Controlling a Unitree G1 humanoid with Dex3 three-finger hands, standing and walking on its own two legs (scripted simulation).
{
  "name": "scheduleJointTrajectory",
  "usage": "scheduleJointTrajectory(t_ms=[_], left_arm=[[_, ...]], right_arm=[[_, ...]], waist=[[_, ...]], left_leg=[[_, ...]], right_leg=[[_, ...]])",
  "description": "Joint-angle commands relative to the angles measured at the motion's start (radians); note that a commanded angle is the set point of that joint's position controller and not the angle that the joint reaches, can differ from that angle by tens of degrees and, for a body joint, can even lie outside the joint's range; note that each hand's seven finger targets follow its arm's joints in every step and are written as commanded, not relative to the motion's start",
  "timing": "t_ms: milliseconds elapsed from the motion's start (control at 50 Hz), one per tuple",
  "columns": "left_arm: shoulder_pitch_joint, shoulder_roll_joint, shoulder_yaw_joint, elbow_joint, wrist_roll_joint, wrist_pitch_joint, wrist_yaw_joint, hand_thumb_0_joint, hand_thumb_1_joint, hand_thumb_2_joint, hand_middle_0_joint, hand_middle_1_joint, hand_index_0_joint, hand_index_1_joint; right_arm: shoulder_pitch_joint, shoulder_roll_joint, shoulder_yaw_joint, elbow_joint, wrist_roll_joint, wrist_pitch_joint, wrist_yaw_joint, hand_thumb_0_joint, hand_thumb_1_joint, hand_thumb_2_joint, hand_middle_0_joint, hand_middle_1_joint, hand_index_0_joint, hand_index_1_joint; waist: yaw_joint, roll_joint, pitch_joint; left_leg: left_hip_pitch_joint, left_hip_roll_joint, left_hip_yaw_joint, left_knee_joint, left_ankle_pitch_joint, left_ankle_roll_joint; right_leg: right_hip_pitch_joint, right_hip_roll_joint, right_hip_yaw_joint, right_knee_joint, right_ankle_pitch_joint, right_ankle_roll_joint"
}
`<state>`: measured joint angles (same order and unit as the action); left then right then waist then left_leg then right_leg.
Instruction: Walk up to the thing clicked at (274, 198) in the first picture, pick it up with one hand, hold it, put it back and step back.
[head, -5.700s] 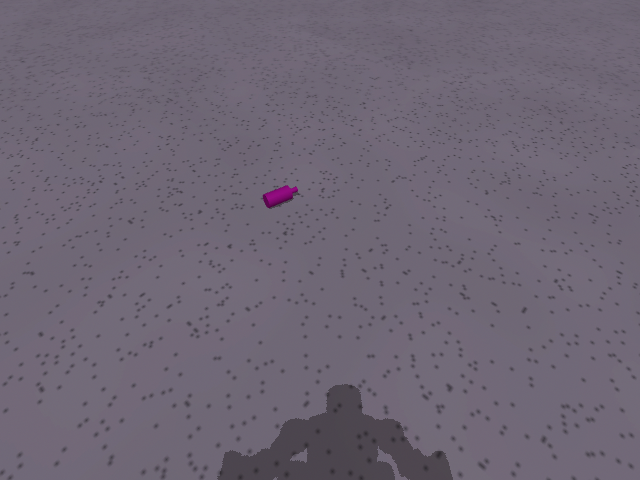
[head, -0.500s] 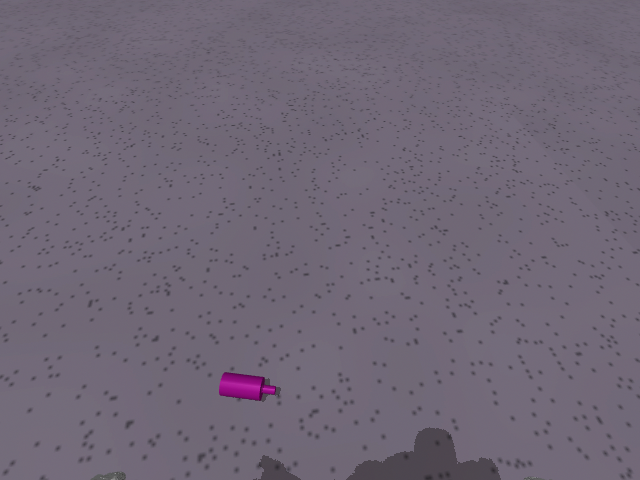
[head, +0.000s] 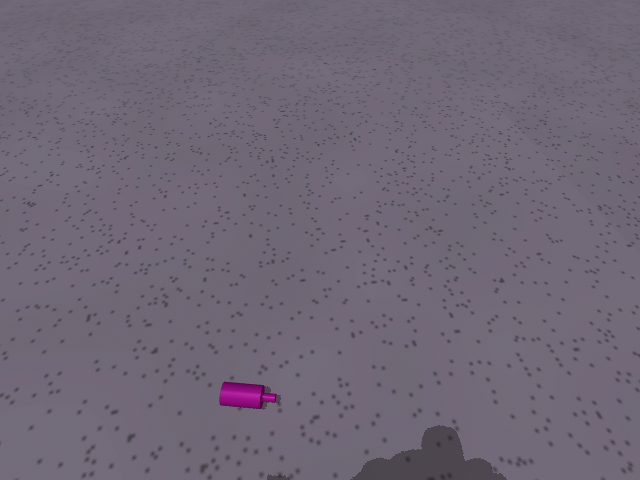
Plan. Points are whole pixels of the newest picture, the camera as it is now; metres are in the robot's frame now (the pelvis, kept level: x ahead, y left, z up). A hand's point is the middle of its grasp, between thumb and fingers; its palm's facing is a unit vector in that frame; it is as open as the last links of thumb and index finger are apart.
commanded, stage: walk up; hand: left
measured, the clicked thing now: (249, 395) +0.50 +0.24 -0.75
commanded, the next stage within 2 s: none
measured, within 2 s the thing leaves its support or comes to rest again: neither
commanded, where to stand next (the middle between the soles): +0.06 +0.01 m, yaw -1 degrees
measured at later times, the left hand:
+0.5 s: hand out of the picture +0.13 +0.26 -0.16, palm faces -0.06 -0.91 -0.40, open 7.4 cm
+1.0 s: hand (166, 452) +0.21 +0.25 -0.19, palm faces -0.07 -0.94 -0.32, open 7.4 cm
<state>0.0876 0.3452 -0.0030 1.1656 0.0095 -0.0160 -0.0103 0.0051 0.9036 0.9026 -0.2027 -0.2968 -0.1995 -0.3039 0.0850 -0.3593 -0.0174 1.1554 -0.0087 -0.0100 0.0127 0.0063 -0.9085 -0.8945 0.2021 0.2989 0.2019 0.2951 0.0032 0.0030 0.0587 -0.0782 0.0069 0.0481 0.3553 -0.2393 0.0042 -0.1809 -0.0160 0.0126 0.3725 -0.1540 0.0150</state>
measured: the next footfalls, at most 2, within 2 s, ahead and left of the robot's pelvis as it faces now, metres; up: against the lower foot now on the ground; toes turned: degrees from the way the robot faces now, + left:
left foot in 0.80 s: +0.19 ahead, +0.12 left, +0.00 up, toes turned -1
right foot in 1.16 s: +0.01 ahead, -0.14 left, +0.00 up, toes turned -2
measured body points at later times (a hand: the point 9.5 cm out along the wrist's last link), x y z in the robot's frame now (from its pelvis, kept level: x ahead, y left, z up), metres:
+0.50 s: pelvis +0.05 -0.01 -0.01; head +0.06 -0.03 +0.44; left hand +0.13 +0.30 -0.13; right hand +0.08 -0.33 -0.15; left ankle -0.03 +0.11 -0.74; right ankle +0.06 -0.12 -0.75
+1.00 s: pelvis +0.06 +0.01 -0.02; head +0.15 +0.03 +0.42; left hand +0.22 +0.30 -0.16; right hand +0.16 -0.31 -0.13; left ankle +0.15 +0.12 -0.75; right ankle -0.01 -0.13 -0.66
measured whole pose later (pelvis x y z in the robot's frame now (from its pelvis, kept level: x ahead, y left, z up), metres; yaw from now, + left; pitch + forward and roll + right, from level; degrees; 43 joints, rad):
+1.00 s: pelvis +0.06 +0.01 -0.02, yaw -2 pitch -1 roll +0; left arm 0.02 0.39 0.05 0.87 -0.02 0.09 0.01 0.00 0.91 0.90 -0.20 -0.30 -0.20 -0.30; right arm 0.08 -0.35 -0.04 0.89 -0.02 0.01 -0.04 0.00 -0.91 -0.89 0.21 0.30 0.21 0.30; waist -0.02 -0.06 0.22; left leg -0.40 0.01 0.01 0.61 -0.19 0.02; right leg -0.43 0.09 0.13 1.23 -0.57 0.00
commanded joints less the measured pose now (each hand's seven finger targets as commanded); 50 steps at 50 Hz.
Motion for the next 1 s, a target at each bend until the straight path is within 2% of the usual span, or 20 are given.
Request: scheduleJointTrajectory(t_ms=[0, 220, 260, 300, 340, 380, 440, 480, 500, 540, 580, 680, 740, 760, 780, 800, 820, 840, 900, 980], left_arm=[[-0.074, 0.222, 0.040, -0.071, -0.002, -0.027, 0.019, 0.000, 0.900, 0.900, -0.200, -0.300, -0.200, -0.300], [-0.067, 0.209, 0.043, -0.074, -0.002, -0.025, 0.022, 0.000, 0.900, 0.900, -0.200, -0.300, -0.200, -0.300], [-0.005, 0.256, 0.066, -0.103, 0.017, -0.030, 0.009, 0.000, 0.900, 0.900, -0.200, -0.300, -0.200, -0.300], [-0.050, 0.232, 0.066, -0.129, 0.022, -0.026, 0.000, 0.000, 0.900, 0.900, -0.200, -0.300, -0.200, -0.300], [-0.070, 0.225, 0.070, -0.170, 0.026, -0.028, -0.004, 0.000, 0.900, 0.900, -0.200, -0.300, -0.200, -0.300], [-0.054, 0.216, 0.069, -0.188, 0.024, -0.046, -0.007, 0.000, 0.900, 0.900, -0.200, -0.300, -0.200, -0.300], [0.150, 0.215, 0.081, -0.132, 0.020, -0.070, 0.010, 0.000, 0.900, 0.900, -0.200, -0.300, -0.200, -0.300], [0.240, 0.350, 0.112, -0.126, 0.019, -0.069, 0.032, 0.000, 0.900, 0.900, -0.200, -0.300, -0.200, -0.300], [0.191, 0.362, 0.114, -0.159, 0.021, -0.066, 0.034, 0.000, 0.900, 0.900, -0.200, -0.300, -0.200, -0.300], [0.145, 0.299, 0.103, -0.193, 0.006, -0.060, 0.037, 0.000, 0.900, 0.900, -0.200, -0.300, -0.200, -0.300], [0.071, 0.234, 0.074, -0.216, -0.004, -0.054, 0.046, 0.000, 0.900, 0.900, -0.200, -0.300, -0.200, -0.300], [-0.009, 0.255, 0.084, -0.300, -0.001, 0.015, 0.048, 0.000, 0.900, 0.900, -0.200, -0.300, -0.200, -0.300], [-0.024, 0.253, 0.085, -0.326, -0.020, 0.052, 0.039, 0.000, 0.900, 0.900, -0.200, -0.300, -0.200, -0.300], [-0.025, 0.244, 0.085, -0.330, -0.026, 0.062, 0.038, 0.000, 0.900, 0.900, -0.200, -0.300, -0.200, -0.300], [-0.018, 0.207, 0.079, -0.343, -0.039, 0.067, 0.036, 0.000, 0.900, 0.900, -0.200, -0.300, -0.200, -0.300], [0.012, 0.187, 0.080, -0.345, -0.050, 0.078, 0.040, 0.000, 0.900, 0.900, -0.200, -0.300, -0.200, -0.300], [0.070, 0.203, 0.089, -0.325, -0.043, 0.095, 0.050, 0.000, 0.900, 0.900, -0.200, -0.300, -0.200, -0.300], [0.088, 0.210, 0.087, -0.319, -0.038, 0.104, 0.056, 0.000, 0.900, 0.900, -0.200, -0.300, -0.200, -0.300], [0.100, 0.238, 0.100, -0.301, -0.030, 0.106, 0.043, 0.000, 0.900, 0.900, -0.200, -0.300, -0.200, -0.300], [0.045, 0.218, 0.113, -0.340, -0.020, 0.098, 0.032, 0.000, 0.900, 0.900, -0.200, -0.300, -0.200, -0.300]], right_arm=[[-0.058, -0.215, -0.037, -0.065, -0.002, -0.020, -0.015, 0.000, -0.900, -0.900, 0.200, 0.300, 0.200, 0.300], [-0.038, -0.209, -0.042, -0.069, 0.000, -0.021, -0.017, 0.000, -0.900, -0.900, 0.200, 0.300, 0.200, 0.300], [0.033, -0.266, -0.076, -0.101, -0.019, -0.019, 0.002, 0.000, -0.900, -0.900, 0.200, 0.300, 0.200, 0.300], [0.073, -0.272, -0.085, -0.102, -0.020, -0.013, 0.007, 0.000, -0.900, -0.900, 0.200, 0.300, 0.200, 0.300], [0.069, -0.299, -0.103, -0.133, -0.022, -0.017, 0.006, 0.000, -0.900, -0.900, 0.200, 0.300, 0.200, 0.300], [0.064, -0.287, -0.100, -0.156, -0.025, -0.022, 0.008, 0.000, -0.900, -0.900, 0.200, 0.300, 0.200, 0.300], [-0.002, -0.217, -0.074, -0.206, -0.005, -0.017, 0.011, 0.000, -0.900, -0.900, 0.200, 0.300, 0.200, 0.300], [0.001, -0.168, -0.057, -0.249, 0.003, -0.006, -0.002, 0.000, -0.900, -0.900, 0.200, 0.300, 0.200, 0.300], [0.051, -0.190, -0.062, -0.234, -0.002, 0.001, -0.014, 0.000, -0.900, -0.900, 0.200, 0.300, 0.200, 0.300], [0.063, -0.210, -0.071, -0.223, 0.001, -0.001, -0.013, 0.000, -0.900, -0.900, 0.200, 0.300, 0.200, 0.300], [0.106, -0.181, -0.062, -0.191, 0.011, 0.013, -0.012, 0.000, -0.900, -0.900, 0.200, 0.300, 0.200, 0.300], [0.128, -0.186, -0.058, -0.199, 0.021, 0.023, -0.043, 0.000, -0.900, -0.900, 0.200, 0.300, 0.200, 0.300], [0.163, -0.209, -0.076, -0.197, 0.009, 0.010, -0.050, 0.000, -0.900, -0.900, 0.200, 0.300, 0.200, 0.300], [0.171, -0.217, -0.082, -0.199, 0.005, 0.005, -0.050, 0.000, -0.900, -0.900, 0.200, 0.300, 0.200, 0.300], [0.171, -0.270, -0.097, -0.215, -0.004, 0.002, -0.053, 0.000, -0.900, -0.900, 0.200, 0.300, 0.200, 0.300], [0.165, -0.315, -0.108, -0.243, -0.010, 0.001, -0.055, 0.000, -0.900, -0.900, 0.200, 0.300, 0.200, 0.300], [0.138, -0.326, -0.110, -0.256, -0.007, 0.003, -0.057, 0.000, -0.900, -0.900, 0.200, 0.300, 0.200, 0.300], [0.113, -0.358, -0.119, -0.269, -0.002, 0.004, -0.063, 0.000, -0.900, -0.900, 0.200, 0.300, 0.200, 0.300], [-0.002, -0.278, -0.102, -0.327, -0.010, 0.008, -0.073, 0.000, -0.900, -0.900, 0.200, 0.300, 0.200, 0.300], [0.066, -0.254, -0.103, -0.340, -0.010, 0.008, -0.074, 0.000, -0.900, -0.900, 0.200, 0.300, 0.200, 0.300]], waist=[[-0.004, -0.016, -0.087], [-0.006, -0.010, -0.113], [-0.013, 0.048, -0.112], [-0.040, 0.092, 0.028], [-0.047, 0.137, 0.143], [-0.030, 0.097, 0.155], [0.064, 0.007, -0.013], [0.080, -0.177, -0.076], [0.061, -0.126, -0.056], [0.036, -0.105, -0.041], [-0.013, -0.103, -0.061], [-0.021, -0.241, -0.016], [-0.046, -0.166, -0.096], [-0.055, -0.101, -0.118], [-0.062, 0.037, -0.161], [-0.054, 0.165, -0.176], [-0.029, 0.132, -0.201], [-0.031, 0.198, -0.186], [0.016, 0.178, -0.160], [-0.021, 0.137, -0.176]], left_leg=[[-0.036, 0.106, -0.086, -0.080, 0.084, 0.025], [0.001, 0.120, -0.081, -0.084, 0.172, 0.024], [0.005, 0.106, -0.097, -0.046, -0.332, 0.097], [0.005, 0.162, -0.198, -0.142, -0.520, 0.135], [-0.033, 0.298, -0.314, -0.226, -0.430, 0.205], [-0.018, 0.284, -0.267, -0.133, -0.169, 0.210], [-0.109, 0.117, -0.025, 0.221, 0.270, 0.084], [-0.393, -0.056, -0.048, 0.510, -0.316, 0.018], [-0.374, -0.004, -0.125, 0.553, -0.388, 0.023], [-0.432, 0.015, -0.145, 0.651, -0.367, 0.021], [-0.323, 0.011, -0.167, 0.583, -0.252, 0.011], [-0.273, -0.022, -0.026, 0.434, -0.119, -0.023], [-0.150, -0.038, 0.004, 0.193, 0.120, -0.009], [-0.104, -0.023, -0.009, 0.107, 0.385, -0.005], [-0.056, 0.094, -0.130, 0.110, 0.715, 0.052], [0.000, 0.260, -0.364, 0.060, 0.887, 0.151], [-0.029, 0.337, -0.423, 0.091, 0.902, 0.237], [-0.071, 0.397, -0.508, 0.072, 0.842, 0.300], [-0.088, 0.277, -0.302, 0.121, 0.722, 0.239], [0.028, 0.245, -0.283, 0.173, 0.704, 0.231]], right_leg=[[0.054, -0.108, 0.097, -0.054, 0.125, -0.031], [0.080, -0.105, 0.090, -0.037, 0.205, -0.030], [-0.002, -0.050, 0.053, 0.054, -0.325, -0.070], [-0.226, 0.007, -0.005, 0.139, -0.384, -0.051], [-0.326, -0.006, -0.031, 0.314, -0.288, -0.030], [-0.291, -0.033, -0.018, 0.215, -0.296, -0.040], [0.117, -0.019, 0.006, -0.040, 0.076, -0.065], [0.304, -0.320, 0.458, -0.089, 0.347, -0.205], [0.247, -0.391, 0.499, -0.044, 0.372, -0.276], [0.274, -0.327, 0.330, -0.016, 0.517, -0.284], [0.177, -0.231, 0.154, 0.005, 0.632, -0.194], [0.029, -0.189, 0.060, 0.131, 0.765, -0.193], [-0.004, -0.139, 0.013, 0.309, 0.531, -0.137], [-0.018, -0.099, -0.002, 0.370, 0.407, -0.095], [-0.066, -0.020, -0.019, 0.501, 0.212, -0.044], [-0.173, 0.084, 0.015, 0.645, -0.235, -0.020], [-0.158, 0.095, 0.110, 0.796, -0.513, -0.030], [-0.183, 0.091, 0.146, 0.882, -0.550, -0.029], [-0.242, 0.072, 0.184, 0.942, -0.448, -0.027], [-0.289, 0.067, 0.151, 0.800, -0.416, 0.008]])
